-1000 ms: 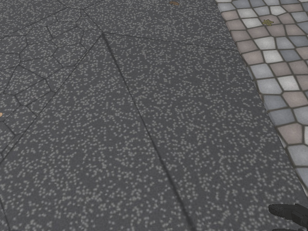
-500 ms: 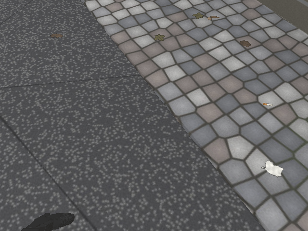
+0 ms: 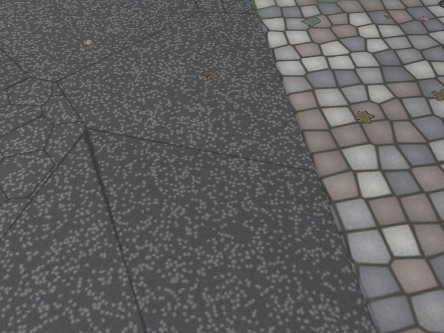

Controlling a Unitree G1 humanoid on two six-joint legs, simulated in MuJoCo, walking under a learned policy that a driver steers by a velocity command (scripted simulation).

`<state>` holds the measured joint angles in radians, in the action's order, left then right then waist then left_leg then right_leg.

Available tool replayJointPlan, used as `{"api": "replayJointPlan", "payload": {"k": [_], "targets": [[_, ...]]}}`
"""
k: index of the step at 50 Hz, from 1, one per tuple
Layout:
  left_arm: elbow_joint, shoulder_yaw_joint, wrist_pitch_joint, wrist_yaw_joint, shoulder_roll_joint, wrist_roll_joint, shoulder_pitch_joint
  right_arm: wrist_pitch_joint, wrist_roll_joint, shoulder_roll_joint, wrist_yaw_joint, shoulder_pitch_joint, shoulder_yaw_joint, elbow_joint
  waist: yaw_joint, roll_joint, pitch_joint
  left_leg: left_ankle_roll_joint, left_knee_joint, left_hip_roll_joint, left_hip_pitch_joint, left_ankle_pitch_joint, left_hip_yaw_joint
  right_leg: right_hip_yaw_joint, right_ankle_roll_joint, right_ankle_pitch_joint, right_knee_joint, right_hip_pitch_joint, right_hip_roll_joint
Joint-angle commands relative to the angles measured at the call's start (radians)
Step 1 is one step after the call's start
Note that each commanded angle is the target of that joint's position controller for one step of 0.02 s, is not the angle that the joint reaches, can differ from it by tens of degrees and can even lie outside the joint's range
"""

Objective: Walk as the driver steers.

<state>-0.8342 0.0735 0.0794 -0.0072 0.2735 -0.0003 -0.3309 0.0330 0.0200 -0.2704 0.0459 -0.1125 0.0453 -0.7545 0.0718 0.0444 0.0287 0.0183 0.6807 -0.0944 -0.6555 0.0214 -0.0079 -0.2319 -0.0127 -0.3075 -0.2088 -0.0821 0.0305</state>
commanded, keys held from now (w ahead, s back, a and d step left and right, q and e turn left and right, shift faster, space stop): w+q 0.38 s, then q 0.42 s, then no key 0.20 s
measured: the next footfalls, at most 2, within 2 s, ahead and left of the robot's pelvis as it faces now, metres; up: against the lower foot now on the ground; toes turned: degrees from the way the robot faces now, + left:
left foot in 0.10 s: +0.23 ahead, +0.12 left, +0.00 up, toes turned +7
right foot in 0.56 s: +0.54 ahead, -0.01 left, +0.00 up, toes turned +24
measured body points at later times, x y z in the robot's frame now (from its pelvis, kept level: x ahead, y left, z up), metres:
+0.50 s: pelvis +0.28 +0.04 +0.00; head +0.32 +0.06 +0.45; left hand +0.44 +0.34 -0.08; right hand +0.42 -0.23 -0.10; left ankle +0.19 +0.11 -0.74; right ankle +0.51 -0.06 -0.70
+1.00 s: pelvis +0.40 +0.06 +0.00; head +0.41 +0.09 +0.44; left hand +0.35 +0.37 -0.12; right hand +0.69 -0.08 -0.08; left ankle +0.35 +0.17 -0.74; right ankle +0.51 -0.03 -0.74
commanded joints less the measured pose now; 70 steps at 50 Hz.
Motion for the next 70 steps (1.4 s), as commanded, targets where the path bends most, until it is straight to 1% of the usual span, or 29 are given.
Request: {"api": "replayJointPlan", "payload": {"k": [1, 3, 5, 6, 7, 8, 9, 10, 11, 14, 22, 27, 28, 29, 30, 31, 32, 33, 35, 38, 45, 49, 50, 51, 52, 53, 56, 66, 70], "targets": [[0.038, 0.047, -0.012, -0.01, 0.184, 0.014, 0.006, 0.014, 0.001, -0.062, 0.02, 0.116, 0.012, 0.118, -0.01, -0.086, 0.066, 0.042, -0.052, 0.02, -0.032, -0.082, 0.049, 0.052, -0.125, 0.61, -0.012, -0.024, -0.322], [0.043, 0.054, -0.029, -0.019, 0.214, 0.019, 0.023, 0.007, 0.002, -0.097, 0.024, 0.052, 0.032, 0.122, -0.062, -0.127, -0.005, 0.082, -0.042, 0.09, 0.097, -0.188, 0.112, 0.027, -0.101, 0.954, -0.165, -0.053, -0.318], [0.052, 0.049, -0.04, -0.027, 0.215, 0.023, 0.047, 0.001, 0.006, -0.188, 0.007, -0.215, 0.086, 0.062, -0.212, -0.107, -0.149, 0.149, -0.123, 0.166, 0.486, -0.156, 0.113, -0.009, -0.048, 0.98, -0.543, 0.085, -0.262], [0.074, 0.023, -0.028, -0.026, 0.142, -0.011, 0.009, -0.011, 0.009, -0.285, -0.018, -0.325, 0.113, 0.04, -0.22, 0.075, -0.235, 0.216, -0.131, -0.018, 0.78, -0.102, -0.181, -0.006, 0.0, 0.436, -0.869, 0.365, -0.194], [0.125, -0.011, 0.006, -0.01, 0.046, -0.012, -0.045, 0.002, 0.009, -0.336, -0.014, -0.264, 0.113, 0.076, -0.119, 0.239, -0.365, 0.431, -0.307, -0.233, 1.05, -0.322, -0.782, 0.178, 0.054, -0.281, -1.191, 0.753, 0.032], [0.137, 0.008, 0.043, 0.006, 0.147, 0.024, 0.075, 0.012, 0.002, -0.245, -0.008, -0.278, 0.088, 0.086, -0.197, 0.079, -0.368, 0.385, -0.394, -0.234, 1.045, -0.374, -0.781, 0.343, 0.027, -0.247, -1.221, 0.858, -0.023], [0.164, 0.01, 0.061, 0.013, 0.158, 0.049, 0.144, 0.024, -0.003, -0.204, -0.009, -0.25, 0.077, 0.081, -0.188, 0.045, -0.232, 0.343, -0.397, -0.201, 0.931, -0.323, -0.633, 0.331, 0.002, -0.166, -1.171, 0.897, -0.062], [0.157, 0.006, 0.067, 0.005, 0.141, 0.033, 0.148, 0.031, -0.001, -0.18, -0.009, -0.189, 0.069, 0.086, -0.134, -0.05, -0.137, 0.308, -0.397, -0.154, 0.772, -0.206, -0.516, 0.326, -0.001, -0.094, -1.072, 0.856, -0.108], [0.147, 0.014, 0.062, -0.001, 0.152, 0.005, 0.144, 0.033, -0.004, -0.143, -0.013, -0.133, 0.059, 0.098, -0.099, -0.046, -0.101, 0.289, -0.405, -0.118, 0.66, -0.099, -0.43, 0.325, 0.006, -0.053, -0.984, 0.788, -0.137], [0.144, 0.016, 0.029, 0.0, 0.13, -0.013, 0.108, 0.036, -0.014, -0.144, -0.028, -0.102, 0.057, 0.119, -0.052, -0.015, -0.073, 0.293, -0.451, -0.075, 0.497, 0.069, -0.34, 0.308, 0.047, 0.003, -0.876, 0.686, -0.147], [0.217, -0.008, 0.029, 0.015, 0.08, -0.007, 0.358, 0.007, 0.0, -0.195, -0.065, -0.212, 0.075, 0.075, -0.14, 0.042, -0.028, 0.183, -0.377, 0.026, 0.389, 0.097, -0.237, 0.265, 0.088, 0.403, -0.36, 0.554, -0.019], [0.196, 0.022, 0.042, 0.024, 0.14, -0.01, 0.255, -0.022, 0.002, -0.163, -0.083, -0.165, 0.073, 0.101, -0.062, 0.087, -0.092, 0.106, -0.137, 0.022, 0.5, 0.11, -0.367, 0.304, 0.021, 0.364, -0.225, 0.424, -0.01], [0.189, 0.029, 0.047, 0.018, 0.165, -0.025, 0.19, -0.019, -0.002, -0.128, -0.082, -0.153, 0.062, 0.12, -0.03, 0.058, -0.156, 0.066, -0.006, 0.079, 0.465, 0.073, -0.338, 0.326, -0.017, 0.491, -0.195, 0.277, -0.071], [0.192, 0.038, 0.044, 0.008, 0.226, -0.044, 0.107, -0.017, -0.025, -0.06, -0.08, -0.218, 0.04, 0.142, -0.037, -0.132, -0.299, 0.012, 0.285, 0.166, 0.299, -0.354, -0.247, 0.513, -0.097, 0.859, -0.279, -0.008, -0.299], [0.173, 0.041, 0.021, 0.011, 0.238, -0.037, 0.07, -0.016, -0.002, -0.069, -0.072, -0.413, 0.031, 0.136, -0.102, -0.384, -0.448, -0.033, 0.543, 0.237, 0.073, -0.805, -0.183, 0.86, -0.303, 0.846, -0.265, -0.231, -0.533], [0.197, 0.032, 0.004, 0.012, 0.18, -0.014, 0.118, -0.026, 0.011, -0.175, -0.071, -0.41, 0.055, 0.105, -0.087, -0.256, -0.405, -0.062, 0.653, 0.148, 0.01, -0.697, -0.19, 0.881, -0.294, 0.56, -0.206, -0.142, -0.505], [0.217, 0.013, -0.012, 0.002, 0.118, -0.015, 0.16, -0.044, 0.013, -0.215, -0.076, -0.278, 0.069, 0.122, -0.052, -0.181, -0.282, -0.082, 0.683, 0.118, -0.026, -0.613, -0.142, 0.722, -0.243, 0.416, -0.183, -0.038, -0.429], [0.217, 0.0, -0.027, -0.002, 0.093, -0.02, 0.212, -0.065, 0.009, -0.213, -0.083, -0.222, 0.073, 0.131, -0.06, -0.129, -0.199, -0.094, 0.652, 0.089, -0.014, -0.559, -0.115, 0.608, -0.213, 0.344, -0.152, 0.091, -0.371], [0.204, 0.002, -0.042, -0.008, 0.112, -0.027, 0.268, -0.094, 0.004, -0.171, -0.088, -0.21, 0.07, 0.148, -0.094, -0.176, -0.094, -0.098, 0.56, 0.055, 0.08, -0.502, -0.075, 0.46, -0.189, 0.281, -0.085, 0.306, -0.29], [0.182, 0.015, -0.039, -0.014, 0.13, -0.028, 0.264, -0.093, -0.003, -0.114, -0.088, -0.205, 0.056, 0.161, -0.09, -0.188, -0.104, -0.097, 0.425, 0.047, 0.133, -0.459, -0.032, 0.359, -0.223, 0.394, -0.056, 0.314, -0.291], [0.144, 0.027, -0.067, -0.004, 0.176, 0.0, 0.268, -0.091, -0.014, -0.111, -0.059, -0.122, 0.042, 0.19, -0.067, -0.172, -0.136, -0.057, 0.109, 0.048, 0.295, -0.366, 0.007, 0.287, -0.235, 0.346, -0.065, 0.291, -0.328], [0.091, 0.008, -0.078, 0.006, 0.14, 0.026, 0.229, -0.083, -0.027, -0.126, -0.049, -0.166, 0.048, 0.164, -0.105, -0.138, -0.117, 0.02, -0.26, 0.081, 0.526, -0.167, 0.012, 0.238, -0.115, 0.198, -0.195, 0.361, -0.27], [0.087, -0.014, -0.074, 0.015, 0.073, -0.002, 0.189, -0.083, -0.034, -0.194, -0.06, -0.163, 0.059, 0.178, -0.069, 0.049, -0.136, 0.073, -0.343, -0.089, 0.619, 0.028, -0.207, 0.142, -0.015, 0.033, -0.372, 0.455, -0.182], [0.106, -0.029, -0.069, 0.017, 0.038, -0.025, 0.18, -0.08, -0.053, -0.211, -0.066, -0.079, 0.047, 0.207, -0.032, 0.226, -0.115, 0.219, -0.368, -0.255, 0.55, 0.052, -0.378, 0.127, 0.058, -0.214, -0.445, 0.555, -0.078], [0.101, -0.014, -0.074, 0.011, 0.105, -0.019, 0.242, -0.062, -0.069, -0.14, -0.061, -0.068, 0.031, 0.203, -0.094, 0.15, -0.111, 0.256, -0.385, -0.237, 0.469, -0.019, -0.342, 0.215, 0.074, -0.251, -0.557, 0.508, -0.107], [0.088, -0.006, -0.08, 0.013, 0.116, -0.002, 0.222, -0.044, -0.075, -0.105, -0.057, -0.042, 0.017, 0.18, -0.068, 0.142, -0.099, 0.228, -0.383, -0.196, 0.458, -0.034, -0.274, 0.237, 0.074, -0.224, -0.589, 0.502, -0.109], [0.035, 0.006, -0.099, 0.005, 0.129, 0.001, 0.163, -0.016, -0.057, -0.107, -0.057, 0.012, 0.018, 0.145, -0.052, 0.118, -0.084, 0.173, -0.339, -0.141, 0.46, 0.142, -0.145, 0.262, 0.094, -0.144, -0.637, 0.472, -0.107], [0.078, 0.007, -0.123, 0.011, 0.109, 0.026, 0.174, -0.064, -0.03, -0.159, -0.091, 0.026, 0.06, 0.1, -0.086, 0.091, -0.104, 0.226, -0.269, -0.23, 0.58, 0.275, -0.117, 0.183, 0.074, -0.157, -0.575, 0.487, -0.078], [0.066, 0.021, -0.122, 0.023, 0.133, 0.01, 0.089, -0.071, 0.002, -0.148, -0.097, 0.029, 0.068, 0.064, -0.033, 0.032, -0.095, 0.084, -0.111, -0.15, 0.469, 0.025, 0.01, 0.195, -0.022, 0.186, -0.211, 0.284, -0.05]]}}
Keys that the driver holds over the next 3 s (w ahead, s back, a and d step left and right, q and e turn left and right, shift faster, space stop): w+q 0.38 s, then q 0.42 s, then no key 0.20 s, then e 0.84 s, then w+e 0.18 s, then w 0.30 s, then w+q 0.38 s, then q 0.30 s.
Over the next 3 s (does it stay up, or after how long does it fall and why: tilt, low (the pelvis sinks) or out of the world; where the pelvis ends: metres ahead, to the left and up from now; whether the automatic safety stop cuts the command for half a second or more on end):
stays up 0.84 0.04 -0.01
